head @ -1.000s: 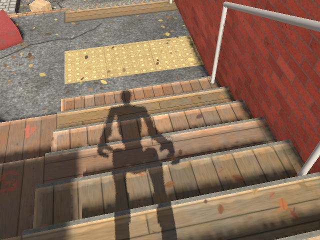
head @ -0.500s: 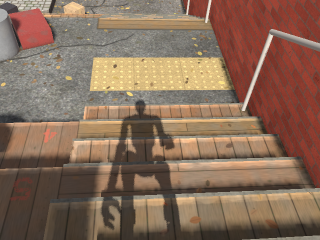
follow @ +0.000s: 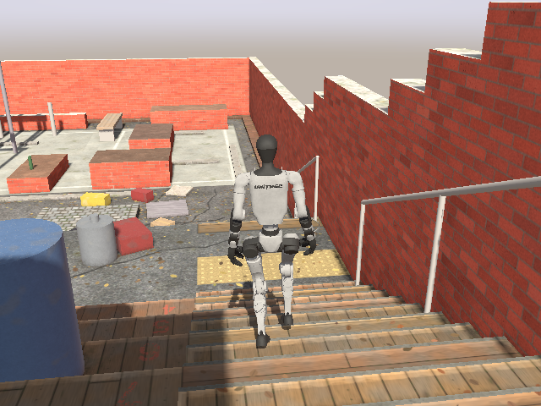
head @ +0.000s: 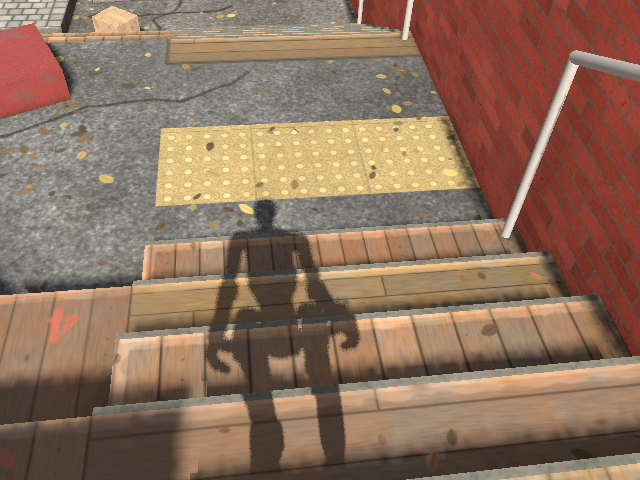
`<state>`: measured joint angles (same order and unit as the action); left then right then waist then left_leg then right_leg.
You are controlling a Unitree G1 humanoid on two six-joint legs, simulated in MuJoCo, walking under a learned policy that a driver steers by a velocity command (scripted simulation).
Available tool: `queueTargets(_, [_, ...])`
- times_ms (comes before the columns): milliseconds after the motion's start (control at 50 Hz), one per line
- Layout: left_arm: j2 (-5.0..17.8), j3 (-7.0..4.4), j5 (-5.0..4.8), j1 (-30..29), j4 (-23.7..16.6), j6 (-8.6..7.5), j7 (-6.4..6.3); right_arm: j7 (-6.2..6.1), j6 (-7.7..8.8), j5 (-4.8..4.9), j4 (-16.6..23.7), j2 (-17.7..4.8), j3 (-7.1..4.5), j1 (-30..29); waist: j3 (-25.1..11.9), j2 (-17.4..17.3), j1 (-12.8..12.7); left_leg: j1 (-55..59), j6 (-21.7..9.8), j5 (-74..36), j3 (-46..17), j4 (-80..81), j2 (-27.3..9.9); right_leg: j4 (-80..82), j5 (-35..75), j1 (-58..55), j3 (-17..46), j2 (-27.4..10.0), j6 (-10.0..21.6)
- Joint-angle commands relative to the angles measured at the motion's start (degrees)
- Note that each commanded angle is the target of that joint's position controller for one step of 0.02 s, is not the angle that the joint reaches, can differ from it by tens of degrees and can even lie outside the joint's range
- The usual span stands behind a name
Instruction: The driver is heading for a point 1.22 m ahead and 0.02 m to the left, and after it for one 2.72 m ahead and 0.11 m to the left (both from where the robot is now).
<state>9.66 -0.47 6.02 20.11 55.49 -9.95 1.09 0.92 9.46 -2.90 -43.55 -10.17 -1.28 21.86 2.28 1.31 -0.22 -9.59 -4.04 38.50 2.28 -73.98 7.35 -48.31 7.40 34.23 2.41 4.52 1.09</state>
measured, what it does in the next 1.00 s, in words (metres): goes down: right foot 0.15 m lower, then left foot 0.15 m lower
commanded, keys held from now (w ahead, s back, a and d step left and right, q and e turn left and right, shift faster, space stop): w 1.00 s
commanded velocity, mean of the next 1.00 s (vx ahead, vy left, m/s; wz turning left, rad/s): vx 0.50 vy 0.00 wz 0.00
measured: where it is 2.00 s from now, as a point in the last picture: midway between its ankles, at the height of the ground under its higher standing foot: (282, 330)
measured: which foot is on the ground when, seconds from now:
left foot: down 0.00-0.00, up 0.02-0.30, down 0.32-0.88, up 0.90-1.00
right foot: up 0.00-0.02, down 0.04-0.34, up 0.36-0.86, down 0.88-1.00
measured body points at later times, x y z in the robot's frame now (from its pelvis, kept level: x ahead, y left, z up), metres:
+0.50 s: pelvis +0.36 +0.13 -0.20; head +0.37 +0.14 +0.25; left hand +0.43 +0.38 -0.34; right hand +0.34 -0.11 -0.34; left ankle +0.37 +0.21 -0.91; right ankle +0.40 -0.02 -0.78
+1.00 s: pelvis +0.71 +0.10 -0.33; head +0.71 +0.11 +0.12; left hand +0.80 +0.35 -0.47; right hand +0.65 -0.12 -0.48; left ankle +0.59 +0.23 -0.86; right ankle +0.73 +0.02 -1.06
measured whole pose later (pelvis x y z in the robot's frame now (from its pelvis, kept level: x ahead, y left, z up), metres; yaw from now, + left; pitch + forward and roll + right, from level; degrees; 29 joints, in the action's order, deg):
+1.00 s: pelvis +0.71 +0.10 -0.33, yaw -2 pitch +0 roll -1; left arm 14.1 -1.2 4.8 15.2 55.3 -3.8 3.7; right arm 4.6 4.6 -4.5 -58.9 -10.4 1.6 26.1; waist -1.2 0.3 3.2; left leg -28.6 -1.6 32.0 -2.7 -95.1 -0.3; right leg -28.5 -13.0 15.3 -5.3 2.5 4.3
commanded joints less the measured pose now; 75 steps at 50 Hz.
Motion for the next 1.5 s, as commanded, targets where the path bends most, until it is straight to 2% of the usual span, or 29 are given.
queueTargets(20, [-0.74,-2.16,1.77,63.32,13.99,2.86,-0.63,3.48,-0.39,1.5,18.28,-18.92,-4.97,-41.92,4.84,19.2,-38.08,-73.28,18.01,-21.45,4.63,-21.5,3.02,10.34,10.1,-76.5,-7.92,-2.56,1.17])
queueTargets(80, [11.15,-2.21,-0.91,44.35,10.0,1.17,0.39,3.89,-1.45,-1.14,7.19,3.59,-0.21,-2.4,-0.27,-6.41,-6.85,-57.88,7.91,-10.19,-25.29,-27.62,-3.59,12.03,11.57,-54.74,37.71,-23.97,24.44])
queueTargets(120, [-0.5,2.25,-2.63,-4.09,-4.2,1.56,1.84,1.56,-4.71,-3.61,2.63,-4.23,-1.03,-1.26,6.84,-2.79,1.26,-44.92,4.2,-27.17,-22.04,2.04,-19.26,24.97,-16.1,-7.09,36.32,-26.93,25.42])
queueTargets(160, [2.27,2.38,-0.82,-0.55,-2.19,1.57,1.43,0.99,-5.54,-4.6,0.37,-1.09,0.76,2.7,-0.96,-4.24,7.85,-11.24,6.96,-41.66,-6.66,-6.92,-14.52,12.71,-27.61,26.18,22.03,-10.11,19.88])
queueTargets(200, [-1.74,3.47,-3.09,13.72,1.01,-0.06,-2.37,1.13,-5.08,-6.87,1.79,-1.27,2.27,-7.68,0.38,-5.82,-2.68,-24.26,8.3,-65.05,-4.31,20.78,-16.89,2.93,-42.97,9.73,11.06,-5.52,12.77])
queueTargets(220, [1.01,2.9,-3.81,15.2,1.68,-0.15,-3.6,1.65,-5.37,-3.96,3.34,-2.58,3.04,-13.34,1.73,-5.87,-5.95,-13.56,8.25,-66.99,-0.01,41.37,-15.53,1.3,-47.88,13.36,3.64,-1.67,9.18])
queueTargets(240, [12.43,-1.54,-9.22,13.31,1.41,1.36,-3.36,2.31,-5.5,6.26,4.92,-3.46,0.76,-21.41,-4.12,-9.53,-6.66,-1.92,6.65,-68.51,2.3,35.45,-8.04,6.82,-41.43,11.05,10.1,-7.24,11.91])
queueTargets(260, [6.55,3.02,-0.97,17.92,2.52,1.15,-1.35,2.35,-5.46,-1.79,4.14,-3.85,2.99,-17.85,4.91,3.01,-6.32,-0.59,6.99,-60.14,-1.69,41.52,-13.95,-0.2,-51.49,17.87,7.93,-6.58,8.87])
queueTargets(320, [13.42,0.58,-1.9,14.88,1.13,3.07,3.17,1.75,-4.58,-2.34,-1.92,-15.23,-2.77,2.6,1.81,-0.38,5.41,19.91,0.76,-56.77,2.94,49.46,-9.16,-16.88,-39.42,8.14,9.02,-5.88,5.32])
queueTargets(360, [2.23,2.04,-2.32,27.53,2.91,3.27,6.61,4.46,-5.58,-3.84,-6.8,-19.57,-3.49,21.1,-25.7,-17.33,6.22,48.99,-23.13,-86.36,-26.05,30.68,-32.14,-70.01,-52.63,24.02,6.41,2.18,-1.06])
queueTargets(380, [5.53,1.2,-3.51,15.74,-2.83,3.27,5.81,4.73,-5.93,-4.37,-8.01,-18.6,-3.58,21.27,-15.0,-10.25,8.99,41.35,-21.63,-63.22,-36.17,38.65,-32.38,-74.49,-47.31,39.42,7.17,2.42,-0.49])
queueTargets(480, [0.82,3.0,0.26,0.77,-6.19,4.21,0.46,1.09,-1.18,-1.03,-6.18,1.33,3.18,-4.0,3.72,-0.12,-1.7,-17.15,-14.06,-19.9,-23.1,57.24,-22.51,-23.32,-2.31,20.3,6.97,-15.07,2.37])
queueTargets(780, [6.21,3.29,-0.57,-33.34,-14.51,5.81,4.5,-1.25,-2.51,-0.74,-19.89,-4.8,3.67,22.55,5.97,-3.86,11.32,2.87,-7.33,-28.43,-16.85,32.5,-14.72,23.83,9.29,8.81,-2.99,-8.39,0.16])
queueTargets(860, [10.98,-0.34,-1.48,-3.87,-3.48,5.82,2.77,2.72,-4.49,-3.11,-19.91,-7.19,2.49,14.75,0.87,-0.75,-1.85,-8.28,-4.85,-47.23,-10.44,9.7,-12.07,32.27,15.82,-32.79,-6.03,-8.14,3.89])
queueTargets(900, [17.77,-3.45,-1.38,23.42,2.63,6.02,3.11,6.33,-4.4,-3.03,-20.75,0.71,3.65,25.59,-28.6,15.82,-6.58,-36.63,4.7,8.34,-4.44,-37.65,-3.22,5.2,61.03,-86.96,9.18,-25.49,25.75])
queueTargets(960, [10.99,-2.59,-1.79,5.61,-0.78,5.95,2.73,4.15,-3.27,-0.24,-7.07,-6.62,1.94,-1.99,-9.09,-6.59,-5.63,-54.29,2.99,-4.6,-8.2,-24.9,-11.14,22.68,12.39,-57.68,16.72,-28.92,21.03])
queueTargets(1020, [1.8,0.79,-1.91,-6.04,-4.65,4.12,1.71,1.8,-3.72,-2.98,-10.36,-3.37,1.79,-3.33,5.77,-1.07,3.04,-28.11,-0.2,-28.16,-7.91,13.01,-16.61,34.8,3.13,-10.7,5.22,-18.65,18.43])
queueTargets(1160, [2.62,1.52,-0.46,6.42,1.92,1.42,-0.02,2.41,-4.76,-2.57,-6.76,-3.21,3.45,-12.04,0.21,-3.05,-2.15,-28.9,1.44,-71.26,-11.03,37.93,-17.29,15.55,-20.65,-13.22,5.15,-14.45,13.2])
queueTargets(1180, [8.51,-1.07,-11.06,2.89,0.91,3.42,-1.19,1.63,-6.03,3.54,-5.65,-6.33,0.54,-13.89,-0.83,3.5,1.36,-14.41,0.95,-72.52,-4.23,37.39,-12.73,18.3,-22.95,-4.56,4.06,-12.15,10.1])
queueTargets(1200, [3.92,2.07,0.51,5.94,1.76,2.83,0.45,2.34,-6.22,-3.08,-5.59,-6.07,3.01,-15.11,3.16,-2.53,-2.04,-15.89,1.8,-67.33,-6.31,37.48,-14.92,14.51,-29.33,-0.39,3.83,-13.04,11.04])
queueTargets(1240, [3.18,2.0,-0.04,11.67,3.01,2.93,0.47,2.67,-6.19,-4.2,-3.38,-6.8,2.64,-18.48,5.31,-0.62,-3.78,-18.17,1.91,-58.62,-4.48,40.57,-14.37,10.47,-32.35,-6.86,6.36,-14.75,11.08])
queueTargets(1260, [10.19,-1.18,-8.08,11.38,2.28,4.96,-2.0,2.07,-6.62,4.79,-2.15,-6.09,1.12,-25.43,5.21,1.06,-7.12,-16.57,2.86,-63.16,-1.99,44.38,-11.81,10.55,-27.6,-10.07,4.84,-13.18,8.59])
queueTargets(1280, [5.54,1.74,-0.49,15.45,4.35,4.46,-1.07,2.7,-5.74,-3.7,-1.74,-5.41,3.89,-25.4,6.91,-3.99,-7.56,-16.99,2.33,-59.16,-4.67,51.83,-14.95,5.21,-34.28,-13.04,8.6,-15.28,8.8])
queueTargets(1300, [7.03,0.62,-0.96,16.66,4.93,5.0,-0.63,2.71,-5.37,-3.65,-2.65,-5.3,2.76,-23.3,6.81,-0.5,-6.77,-15.54,2.12,-54.25,-1.7,53.57,-12.74,4.23,-27.71,-17.48,9.91,-16.48,9.79])
queueTargets(1360, [8.83,-0.38,1.98,15.58,6.32,6.18,4.61,1.5,-3.85,-0.97,-13.39,-17.86,-3.58,9.09,-6.57,-8.63,8.09,30.67,-5.18,-70.96,0.03,45.65,-14.24,-29.42,-16.15,-0.05,0.3,-8.38,1.38])
queueTargets(1380, [7.56,-2.9,-10.67,20.68,4.89,7.5,-1.59,1.36,-5.5,3.26,-16.59,-15.65,-2.84,14.98,-15.63,-13.1,4.71,43.06,-4.49,-102.17,-11.18,31.1,-27.79,-60.48,-60.36,13.71,-4.83,-0.79,1.18])
queueTargets(1400, [-1.05,1.8,-2.55,24.98,4.79,5.89,4.87,3.52,-4.61,-2.5,-17.03,-19.33,-3.29,26.02,-33.42,-21.47,9.49,56.05,-17.68,-90.76,-20.66,34.61,-32.37,-70.9,-56.77,18.39,3.11,-1.52,0.14])
queueTargets(1440, [6.35,-0.9,-4.69,3.14,-2.47,4.15,3.51,3.83,-4.83,-2.12,-16.28,-14.65,-3.14,13.86,-3.33,-4.44,9.68,25.73,-16.23,-35.85,-24.2,49.04,-32.56,-67.24,-40.64,39.85,0.8,-5.44,1.59])
queueTargets(1500, [0.63,0.71,-1.73,5.6,-0.9,4.82,1.73,1.57,-3.58,-3.39,-11.76,1.08,2.2,-2.62,3.93,-1.1,-2.69,-12.43,-9.93,-29.23,-14.5,58.07,-26.42,-36.47,-11.63,16.27,8.45,-14.8,5.96])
